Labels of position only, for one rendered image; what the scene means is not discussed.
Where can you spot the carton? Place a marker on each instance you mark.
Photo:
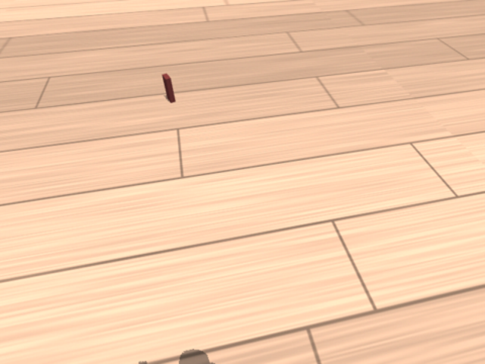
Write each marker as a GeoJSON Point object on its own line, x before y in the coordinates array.
{"type": "Point", "coordinates": [168, 87]}

